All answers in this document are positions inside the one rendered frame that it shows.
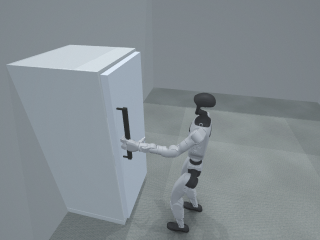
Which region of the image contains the handle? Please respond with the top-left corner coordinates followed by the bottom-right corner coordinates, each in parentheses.
top-left (116, 107), bottom-right (133, 160)

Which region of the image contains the left robot thigh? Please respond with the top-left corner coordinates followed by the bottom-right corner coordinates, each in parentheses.
top-left (170, 170), bottom-right (199, 207)

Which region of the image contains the robot left upper arm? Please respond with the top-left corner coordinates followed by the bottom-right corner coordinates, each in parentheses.
top-left (168, 127), bottom-right (206, 158)

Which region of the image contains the left robot forearm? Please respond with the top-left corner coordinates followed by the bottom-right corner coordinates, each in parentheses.
top-left (138, 142), bottom-right (178, 158)

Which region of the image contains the robot left foot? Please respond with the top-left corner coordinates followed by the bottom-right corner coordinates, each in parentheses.
top-left (167, 222), bottom-right (189, 233)

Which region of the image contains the left robot hand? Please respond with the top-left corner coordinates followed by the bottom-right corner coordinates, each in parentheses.
top-left (120, 134), bottom-right (146, 152)

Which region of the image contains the fridge door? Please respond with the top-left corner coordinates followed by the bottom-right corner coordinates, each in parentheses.
top-left (100, 51), bottom-right (147, 218)

